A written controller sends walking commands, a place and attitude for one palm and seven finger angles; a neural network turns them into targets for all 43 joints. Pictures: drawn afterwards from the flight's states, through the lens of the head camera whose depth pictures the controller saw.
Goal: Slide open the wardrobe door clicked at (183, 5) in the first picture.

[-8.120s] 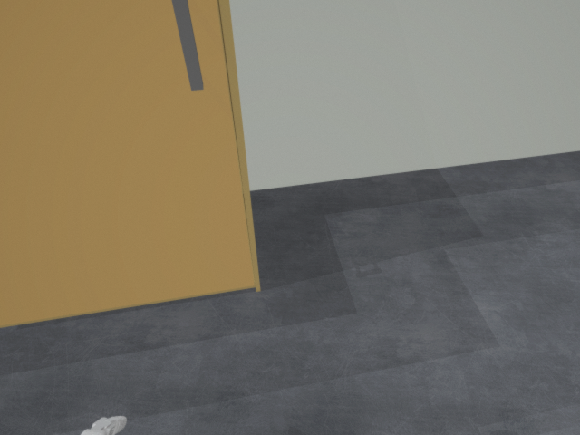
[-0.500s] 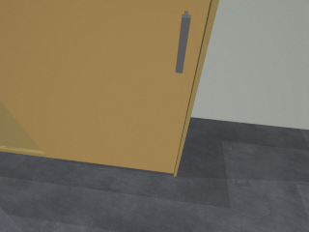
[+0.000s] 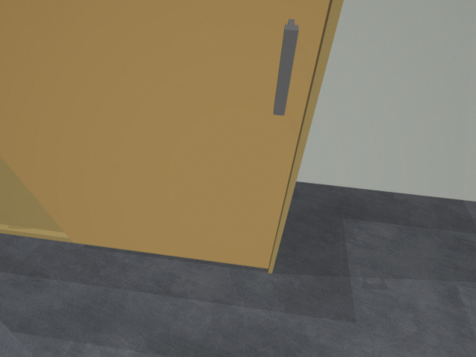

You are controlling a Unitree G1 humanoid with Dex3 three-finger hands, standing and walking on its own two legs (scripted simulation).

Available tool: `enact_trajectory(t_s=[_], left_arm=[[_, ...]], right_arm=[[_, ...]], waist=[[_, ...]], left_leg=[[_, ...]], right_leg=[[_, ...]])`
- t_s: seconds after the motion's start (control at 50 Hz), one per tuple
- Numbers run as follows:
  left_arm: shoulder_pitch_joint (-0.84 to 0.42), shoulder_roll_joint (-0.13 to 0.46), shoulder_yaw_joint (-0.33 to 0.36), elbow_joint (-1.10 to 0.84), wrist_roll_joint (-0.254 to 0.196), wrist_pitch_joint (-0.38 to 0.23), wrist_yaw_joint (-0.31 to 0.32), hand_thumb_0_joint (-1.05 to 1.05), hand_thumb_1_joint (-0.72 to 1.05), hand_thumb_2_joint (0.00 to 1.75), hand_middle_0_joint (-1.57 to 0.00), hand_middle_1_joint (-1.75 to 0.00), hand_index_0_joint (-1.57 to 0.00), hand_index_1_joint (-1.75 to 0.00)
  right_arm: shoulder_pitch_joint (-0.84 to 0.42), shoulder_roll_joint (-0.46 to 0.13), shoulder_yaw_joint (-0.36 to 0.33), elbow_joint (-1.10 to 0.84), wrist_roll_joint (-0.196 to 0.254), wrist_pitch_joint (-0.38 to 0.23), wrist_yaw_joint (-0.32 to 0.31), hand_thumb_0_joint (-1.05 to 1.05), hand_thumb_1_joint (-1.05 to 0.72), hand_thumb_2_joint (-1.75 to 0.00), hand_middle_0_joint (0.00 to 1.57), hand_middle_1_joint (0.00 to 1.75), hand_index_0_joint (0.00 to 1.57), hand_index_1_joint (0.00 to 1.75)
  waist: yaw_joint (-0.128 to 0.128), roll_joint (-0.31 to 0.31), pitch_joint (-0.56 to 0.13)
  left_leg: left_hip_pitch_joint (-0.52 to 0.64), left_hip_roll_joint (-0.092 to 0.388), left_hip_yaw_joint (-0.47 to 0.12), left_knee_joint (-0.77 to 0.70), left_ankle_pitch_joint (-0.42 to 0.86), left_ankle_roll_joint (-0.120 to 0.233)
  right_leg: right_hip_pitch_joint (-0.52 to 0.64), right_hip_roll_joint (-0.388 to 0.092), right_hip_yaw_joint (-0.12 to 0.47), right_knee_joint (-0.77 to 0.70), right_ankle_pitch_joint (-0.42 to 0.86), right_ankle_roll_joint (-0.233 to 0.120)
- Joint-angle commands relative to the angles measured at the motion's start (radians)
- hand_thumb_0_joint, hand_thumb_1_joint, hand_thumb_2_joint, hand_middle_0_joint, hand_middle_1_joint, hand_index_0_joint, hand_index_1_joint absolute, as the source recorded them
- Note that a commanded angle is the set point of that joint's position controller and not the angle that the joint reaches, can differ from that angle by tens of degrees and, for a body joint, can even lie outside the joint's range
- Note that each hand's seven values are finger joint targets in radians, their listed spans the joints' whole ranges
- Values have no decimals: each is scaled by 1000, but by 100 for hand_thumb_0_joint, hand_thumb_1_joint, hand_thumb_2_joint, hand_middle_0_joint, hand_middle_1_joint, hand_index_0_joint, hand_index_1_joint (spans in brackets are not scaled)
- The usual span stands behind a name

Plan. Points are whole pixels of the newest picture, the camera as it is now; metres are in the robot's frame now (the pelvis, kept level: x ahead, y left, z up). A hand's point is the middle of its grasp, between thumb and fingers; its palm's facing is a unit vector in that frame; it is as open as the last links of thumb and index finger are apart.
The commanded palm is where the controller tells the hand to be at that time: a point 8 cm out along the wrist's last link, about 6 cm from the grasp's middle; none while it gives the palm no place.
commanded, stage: shuffle to correct the standing spot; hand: right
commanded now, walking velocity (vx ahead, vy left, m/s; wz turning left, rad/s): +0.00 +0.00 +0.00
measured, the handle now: (284, 69) +0.57 -0.05 +0.21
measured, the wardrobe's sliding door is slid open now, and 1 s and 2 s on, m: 0.00 0.00 0.00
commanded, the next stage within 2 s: come to a stop and stand still in 0.88 s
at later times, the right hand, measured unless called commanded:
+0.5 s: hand out of the picture -0.01 -0.13 -0.18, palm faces +0.14 +0.97 -0.17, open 7.3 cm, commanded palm none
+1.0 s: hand (293, 340) +0.20 -0.10 -0.19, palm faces +0.07 +0.97 -0.23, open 7.3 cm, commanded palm none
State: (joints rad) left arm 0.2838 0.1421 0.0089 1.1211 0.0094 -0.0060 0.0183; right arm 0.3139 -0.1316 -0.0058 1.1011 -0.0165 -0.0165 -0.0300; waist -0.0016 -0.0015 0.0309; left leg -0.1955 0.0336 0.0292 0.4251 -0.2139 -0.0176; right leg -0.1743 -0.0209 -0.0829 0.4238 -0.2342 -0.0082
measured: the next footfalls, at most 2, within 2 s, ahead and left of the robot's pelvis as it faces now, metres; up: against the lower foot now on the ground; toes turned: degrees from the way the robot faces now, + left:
right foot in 0.62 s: +0.10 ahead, -0.07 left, +0.00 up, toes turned -14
left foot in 1.00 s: +0.28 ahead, +0.26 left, +0.00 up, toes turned +3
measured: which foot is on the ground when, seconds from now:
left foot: down 0.00-0.64, up 0.66-0.98, down 1.00-1.00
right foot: down 0.00-0.44, up 0.46-0.60, down 0.62-1.00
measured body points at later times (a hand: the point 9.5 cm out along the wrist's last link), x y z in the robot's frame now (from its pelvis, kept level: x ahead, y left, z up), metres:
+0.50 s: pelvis +0.05 +0.03 -0.01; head +0.07 +0.03 +0.44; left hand +0.03 +0.25 -0.17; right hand -0.01 -0.18 -0.17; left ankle +0.01 +0.13 -0.74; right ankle +0.00 -0.09 -0.73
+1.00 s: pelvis +0.16 +0.11 -0.02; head +0.20 +0.11 +0.43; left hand +0.12 +0.33 -0.17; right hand +0.20 -0.15 -0.17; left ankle +0.24 +0.25 -0.74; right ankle +0.06 -0.06 -0.74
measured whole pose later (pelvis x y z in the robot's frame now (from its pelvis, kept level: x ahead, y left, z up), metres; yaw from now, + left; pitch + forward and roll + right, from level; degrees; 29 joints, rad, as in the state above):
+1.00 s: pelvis +0.16 +0.11 -0.02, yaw -3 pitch +1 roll +1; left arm 0.34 0.13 0.07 1.10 0.03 0.00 0.04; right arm 0.21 -0.23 -0.09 0.98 -0.03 0.03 0.03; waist 0.03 0.00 0.08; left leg -0.41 0.09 0.08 0.60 -0.18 -0.03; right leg -0.14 -0.19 -0.13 0.58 -0.42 0.11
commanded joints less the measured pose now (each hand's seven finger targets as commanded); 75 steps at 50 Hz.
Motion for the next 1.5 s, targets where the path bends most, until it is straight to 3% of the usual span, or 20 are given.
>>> enact_trajectory(t_s=[0.0, 0.3, 0.42, 0.5, 0.56, 0.58, 0.6, 0.62, 0.64, 0.76, 0.92, 0.96, 0.98, 1.0, 1.1, 1.26, 1.4, 1.42, 1.46, 1.48], left_arm=[[57, 112, 16, -23, 2, -16, 10, 0, 90, 90, -20, -30, -20, -30], [84, 135, 47, -30, 16, 2, 18, 0, 90, 90, -20, -30, -20, -30], [54, 46, 26, -59, 18, -6, 25, 0, 90, 90, -20, -30, -20, -30], [-3, 35, 29, -75, 11, -10, 25, 0, 90, 90, -20, -30, -20, -30], [113, 21, 29, -35, 10, -19, 27, 0, 90, 90, -20, -30, -20, -30], [232, 55, 39, 5, 15, -28, 35, 0, 90, 90, -20, -30, -20, -30], [322, 165, 59, 34, 27, -36, 49, 0, 90, 90, -20, -30, -20, -30], [349, 198, 59, 46, 24, -25, 58, 0, 90, 90, -20, -30, -20, -30], [291, 176, 50, 29, 22, -19, 55, 0, 90, 90, -20, -30, -20, -30], [124, 149, 51, -34, 20, -42, 58, 0, 90, 90, -20, -30, -20, -30], [63, 216, 105, -54, 29, -7, 41, 0, 90, 90, -20, -30, -20, -30], [79, 195, 109, -57, 25, 0, 33, 0, 90, 90, -20, -30, -20, -30], [136, 121, 94, -67, 19, 4, 24, 0, 90, 90, -20, -30, -20, -30], [124, 72, 71, -103, 3, 18, 29, 0, 90, 90, -20, -30, -20, -30], [68, 79, 64, -85, 3, 37, 16, 0, 90, 90, -20, -30, -20, -30], [-36, 110, 65, -159, 14, 65, -7, 0, 90, 90, -20, -30, -20, -30], [61, 99, 59, -159, 3, 34, -13, 0, 90, 90, -20, -30, -20, -30], [81, 137, 64, -156, 3, 25, -10, 0, 90, 90, -20, -30, -20, -30], [-17, 268, 84, -218, 18, 29, -4, 0, 90, 90, -20, -30, -20, -30], [-91, 239, 74, -231, 24, 29, 6, 0, 90, 90, -20, -30, -20, -30]], right_arm=[[61, -111, -18, -26, -4, -10, -10, 0, -90, -90, 20, 30, 20, 30], [121, -74, -32, -31, -21, 15, 15, 0, -90, -90, 20, 30, 20, 30], [240, -127, -59, -1, -15, 5, 5, 0, -90, -90, 20, 30, 20, 30], [219, -99, -54, 4, -24, 4, 0, 0, -90, -90, 20, 30, 20, 30], [137, -98, -50, -16, -17, 10, 3, 0, -90, -90, 20, 30, 20, 30], [116, -84, -50, -27, -9, 13, 7, 0, -90, -90, 20, 30, 20, 30], [143, -28, -41, -44, -2, 11, 15, 0, -90, -90, 20, 30, 20, 30], [112, -46, -35, -63, -14, 14, 11, 0, -90, -90, 20, 30, 20, 30], [103, -74, -49, -62, -27, 26, 9, 0, -90, -90, 20, 30, 20, 30], [64, -22, -60, -88, -23, 50, 42, 0, -90, -90, 20, 30, 20, 30], [-16, -69, -82, -137, -14, 50, 57, 0, -90, -90, 20, 30, 20, 30], [86, -144, -97, -110, -17, 30, 52, 0, -90, -90, 20, 30, 20, 30], [137, -246, -120, -99, -26, 16, 37, 0, -90, -90, 20, 30, 20, 30], [138, -289, -118, -101, -15, 15, 25, 0, -90, -90, 20, 30, 20, 30], [-81, -190, -80, -154, -14, 11, -8, 0, -90, -90, 20, 30, 20, 30], [-40, -244, -97, -152, -19, 14, -31, 0, -90, -90, 20, 30, 20, 30], [-130, -243, -95, -187, -21, 38, -11, 0, -90, -90, 20, 30, 20, 30], [-121, -210, -86, -192, -11, 45, -6, 0, -90, -90, 20, 30, 20, 30], [-135, -132, -70, -213, -8, 64, -3, 0, -90, -90, 20, 30, 20, 30], [-134, -142, -76, -200, -11, 73, -5, 0, -90, -90, 20, 30, 20, 30]], waist=[[3, 9, 29], [-5, -56, 127], [-42, 241, 54], [-29, 121, 64], [50, 65, 18], [97, -6, -37], [108, -261, -78], [114, -257, -36], [86, -145, 20], [16, -125, 79], [13, -203, 45], [-35, -62, -18], [-52, 247, -131], [-49, 356, -211], [-2, 180, -70], [-43, 121, -103], [26, 166, -105], [35, 59, -111], [33, -309, 8], [14, -244, 46]], left_leg=[[-10, 74, -72, -78, 89, 31], [-64, 31, 24, 34, -128, 18], [139, 204, -185, -126, 76, 137], [152, 236, -158, -90, 363, 234], [34, 154, -51, 47, 379, 176], [-62, 99, 1, 230, 348, 123], [-297, -5, 80, 449, 7, 44], [-391, -29, 22, 651, -340, 33], [-387, 9, -48, 728, -328, 37], [-398, 53, -21, 669, -118, -15], [-137, 13, 100, 188, 0, -19], [62, 20, 88, 29, 193, -8], [238, 225, -117, -14, 443, 59], [196, 354, -230, -36, 631, 138], [-30, 307, -137, -37, 537, 173], [45, 371, -193, -64, 503, 223], [-155, 257, -132, -43, 52, 116], [-217, 190, -81, 34, -66, 70], [-292, 4, 24, 377, -331, -20], [-237, 22, -45, 478, -297, -17]], right_leg=[[-28, -95, 93, -90, 82, -7], [-155, -166, 223, -167, -286, -66], [-310, -30, -21, 287, -212, -2], [-358, -66, -21, 445, -308, 2], [-94, -50, -72, 138, -101, 1], [109, -88, -15, 6, 79, -16], [278, -353, 321, -65, 327, -98], [261, -497, 438, -97, 562, -194], [153, -489, 346, -100, 509, -206], [33, -343, 88, -101, 515, -117], [-49, -294, 12, 17, 337, -48], [-119, -213, -40, 224, 222, 15], [-266, -98, -97, 466, -129, 52], [-256, -40, -1, 637, -434, 45], [-237, -62, 84, 705, -290, 37], [-281, -21, 104, 603, -233, 60], [44, 12, 14, 86, -64, 35], [118, -34, 62, -23, -42, 24], [-131, -328, 380, -246, -68, -100], [-246, -314, 345, -266, -82, -136]])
